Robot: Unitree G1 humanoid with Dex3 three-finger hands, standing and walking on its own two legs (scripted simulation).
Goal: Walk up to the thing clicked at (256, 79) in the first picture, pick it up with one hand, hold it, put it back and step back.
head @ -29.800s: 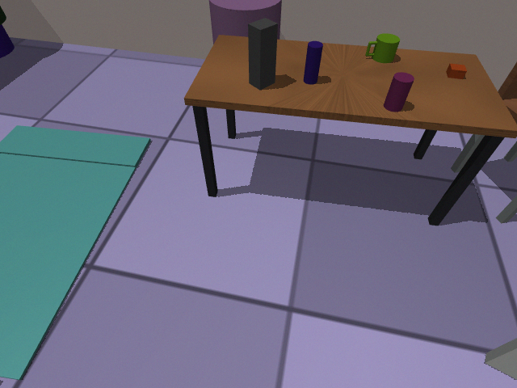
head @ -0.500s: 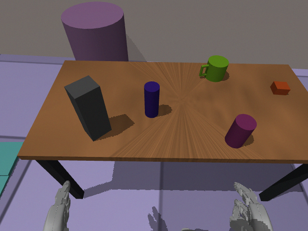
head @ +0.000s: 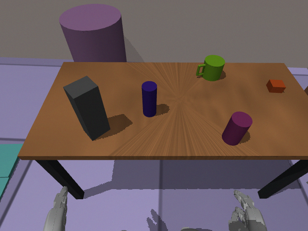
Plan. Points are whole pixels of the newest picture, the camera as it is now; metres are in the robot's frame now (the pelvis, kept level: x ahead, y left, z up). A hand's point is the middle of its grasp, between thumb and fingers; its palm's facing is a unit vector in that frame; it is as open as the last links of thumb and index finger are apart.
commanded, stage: home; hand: left
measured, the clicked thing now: (89, 111) +0.51 +0.21 -0.02
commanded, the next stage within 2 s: stand in 0.08 s
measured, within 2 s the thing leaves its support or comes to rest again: neither
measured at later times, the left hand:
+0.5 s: hand out of the picture +0.09 +0.25 -0.11, palm faces -0.03 -0.92 -0.38, open 12.6 cm
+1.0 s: hand out of the picture +0.05 +0.25 -0.10, palm faces +0.01 -0.94 -0.35, open 7.4 cm
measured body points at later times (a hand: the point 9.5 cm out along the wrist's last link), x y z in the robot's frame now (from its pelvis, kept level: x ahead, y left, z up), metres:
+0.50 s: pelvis +0.00 +0.00 +0.03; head +0.02 +0.00 +0.47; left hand +0.09 +0.30 -0.08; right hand +0.10 -0.30 -0.09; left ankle +0.00 +0.14 -0.68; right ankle +0.01 -0.13 -0.68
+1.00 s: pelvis -0.01 +0.00 +0.06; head -0.01 +0.00 +0.51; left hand +0.05 +0.30 -0.07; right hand +0.06 -0.28 -0.08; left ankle +0.00 +0.14 -0.68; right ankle +0.01 -0.13 -0.68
